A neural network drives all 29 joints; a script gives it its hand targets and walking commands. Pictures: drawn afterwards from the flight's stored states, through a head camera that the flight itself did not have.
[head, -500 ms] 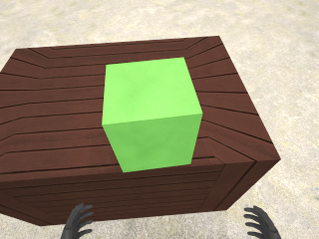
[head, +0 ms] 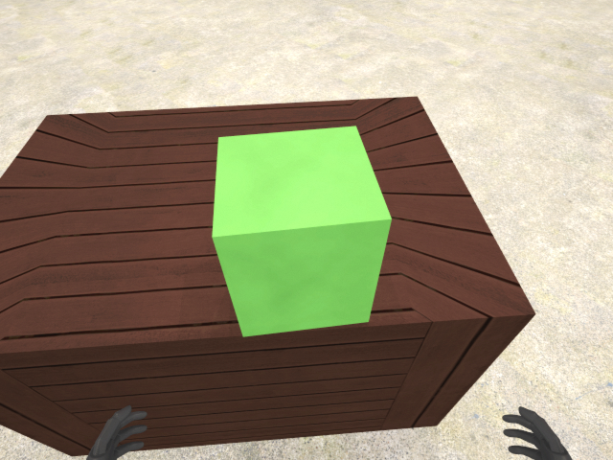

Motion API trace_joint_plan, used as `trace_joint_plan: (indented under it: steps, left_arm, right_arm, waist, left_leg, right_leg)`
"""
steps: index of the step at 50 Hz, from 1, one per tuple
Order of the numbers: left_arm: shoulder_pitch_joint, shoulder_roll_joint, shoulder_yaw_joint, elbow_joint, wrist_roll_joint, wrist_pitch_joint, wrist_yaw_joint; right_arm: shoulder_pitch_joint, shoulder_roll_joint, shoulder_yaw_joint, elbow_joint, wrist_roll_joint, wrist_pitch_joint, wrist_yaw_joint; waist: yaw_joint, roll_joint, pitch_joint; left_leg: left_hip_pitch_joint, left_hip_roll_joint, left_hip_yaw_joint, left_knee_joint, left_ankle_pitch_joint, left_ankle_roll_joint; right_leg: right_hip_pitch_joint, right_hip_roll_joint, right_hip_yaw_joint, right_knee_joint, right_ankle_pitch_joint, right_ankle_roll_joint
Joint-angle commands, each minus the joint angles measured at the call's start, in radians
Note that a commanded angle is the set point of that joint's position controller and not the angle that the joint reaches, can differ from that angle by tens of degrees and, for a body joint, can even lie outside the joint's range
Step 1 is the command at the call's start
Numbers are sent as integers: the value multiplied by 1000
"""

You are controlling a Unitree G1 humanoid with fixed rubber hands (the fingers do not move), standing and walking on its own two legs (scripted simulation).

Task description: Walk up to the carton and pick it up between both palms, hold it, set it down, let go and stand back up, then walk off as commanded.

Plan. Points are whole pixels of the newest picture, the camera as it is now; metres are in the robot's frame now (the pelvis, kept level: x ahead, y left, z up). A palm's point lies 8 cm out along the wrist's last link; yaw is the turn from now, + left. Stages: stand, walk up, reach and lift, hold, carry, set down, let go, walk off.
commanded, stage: stand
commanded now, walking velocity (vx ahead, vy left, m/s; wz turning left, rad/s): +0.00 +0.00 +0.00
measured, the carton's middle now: (297, 234) +0.44 +0.04 +0.03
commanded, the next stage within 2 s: walk off in 0.50 s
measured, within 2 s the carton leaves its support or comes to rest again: neither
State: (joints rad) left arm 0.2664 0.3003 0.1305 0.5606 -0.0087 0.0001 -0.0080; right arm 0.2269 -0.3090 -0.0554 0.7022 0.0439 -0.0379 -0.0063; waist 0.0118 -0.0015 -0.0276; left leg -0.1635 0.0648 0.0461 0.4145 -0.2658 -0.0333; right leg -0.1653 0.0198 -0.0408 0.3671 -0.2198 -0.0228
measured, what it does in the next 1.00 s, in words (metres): lifts its right foot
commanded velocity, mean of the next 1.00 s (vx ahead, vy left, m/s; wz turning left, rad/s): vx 0.00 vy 0.00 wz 0.00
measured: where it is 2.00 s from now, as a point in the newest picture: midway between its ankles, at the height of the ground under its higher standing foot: outside the picture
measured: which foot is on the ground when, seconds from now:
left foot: down 0.00-1.00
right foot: down 0.00-0.92, up 0.94-1.00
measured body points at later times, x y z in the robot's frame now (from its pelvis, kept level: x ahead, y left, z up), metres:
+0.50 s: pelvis -0.01 +0.00 +0.00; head -0.01 +0.00 +0.45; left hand +0.13 +0.30 -0.08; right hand +0.13 -0.28 -0.09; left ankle -0.03 +0.13 -0.74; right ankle -0.02 -0.11 -0.74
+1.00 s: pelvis -0.06 +0.02 -0.02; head -0.03 +0.03 +0.43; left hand +0.05 +0.35 -0.10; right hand +0.06 -0.30 -0.11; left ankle -0.03 +0.13 -0.74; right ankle -0.07 -0.10 -0.71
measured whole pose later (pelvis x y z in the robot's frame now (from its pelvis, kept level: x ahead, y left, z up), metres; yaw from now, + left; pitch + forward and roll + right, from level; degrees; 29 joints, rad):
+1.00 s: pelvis -0.06 +0.02 -0.02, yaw +1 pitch -6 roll -2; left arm 0.27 0.41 0.13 0.61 -0.01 0.05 -0.01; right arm 0.22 -0.39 -0.07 0.70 0.04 0.04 -0.01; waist 0.00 0.02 0.18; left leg -0.23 0.06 0.02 0.64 -0.31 0.01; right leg -0.27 0.05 0.00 0.85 -0.43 -0.02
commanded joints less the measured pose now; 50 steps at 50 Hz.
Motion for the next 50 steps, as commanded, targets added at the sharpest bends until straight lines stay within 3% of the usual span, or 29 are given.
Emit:
trace_joint_plan:
  steps: [1,15,34,35,36,39,43,44,45,46,47,48,50]
  left_arm:
    - [-53,213,-2,7,57,-46,5]
    - [-52,216,-3,28,54,-50,5]
    - [-64,221,-5,50,51,-53,1]
    - [-34,323,2,93,25,-32,3]
    - [-9,324,6,96,24,-29,6]
    - [-16,342,7,74,31,-12,6]
    - [-94,342,-9,35,39,17,6]
    - [-100,333,-14,32,38,22,4]
    - [-90,319,-17,34,37,30,3]
    - [-50,296,-18,46,33,40,2]
    - [-14,278,-16,45,34,50,10]
    - [-1,278,-14,39,31,56,18]
    - [33,272,-17,42,20,58,17]
  right_arm:
    - [-25,-215,-41,-50,-101,-7,5]
    - [-26,-217,-39,-38,-97,-5,6]
    - [-35,-222,-38,-23,-97,-8,8]
    - [-38,-289,-40,-53,-84,18,-2]
    - [-21,-279,-40,-53,-81,23,-4]
    - [12,-271,-46,-71,-72,47,0]
    - [65,-282,-59,-72,-73,70,7]
    - [72,-291,-62,-71,-76,73,8]
    - [72,-315,-68,-73,-80,74,7]
    - [37,-351,-74,-84,-88,72,6]
    - [-16,-392,-81,-102,-97,67,3]
    - [-72,-405,-84,-117,-101,63,-3]
    - [-140,-374,-67,-150,-108,60,-14]
  waist:
    - [-10,40,-57]
    - [-13,25,-55]
    - [-13,31,-18]
    - [-2,17,116]
    - [0,23,94]
    - [-7,-34,75]
    - [-41,-82,101]
    - [-47,-62,110]
    - [-51,5,112]
    - [-41,149,122]
    - [-30,257,130]
    - [-6,249,154]
    - [18,235,178]
  left_leg:
    - [3,60,-71,-8,246,67]
    - [22,66,-75,-12,262,71]
    - [8,67,-82,-38,182,72]
    - [-59,38,-74,80,423,82]
    - [-43,35,-58,107,432,92]
    - [-33,-14,-26,192,245,102]
    - [-1,-31,-55,239,-21,118]
    - [-14,-15,-77,207,-3,124]
    - [-63,38,-135,126,41,152]
    - [-187,153,-263,-24,87,215]
    - [-304,280,-411,-111,119,306]
    - [-386,302,-437,-116,100,331]
    - [-364,270,-342,-63,198,318]
  right_leg:
    - [52,-133,76,31,237,-20]
    - [51,-138,76,26,256,-23]
    - [18,-138,87,7,168,-26]
    - [-105,-128,87,76,368,-61]
    - [-105,-132,87,89,408,-71]
    - [-133,-160,121,77,368,-106]
    - [-262,-185,147,91,151,-126]
    - [-262,-160,134,131,110,-111]
    - [-230,-92,92,235,49,-79]
    - [-155,35,19,454,-124,-34]
    - [-130,95,52,715,-333,-9]
    - [-117,84,118,825,-360,-14]
    - [-172,69,145,875,-351,-15]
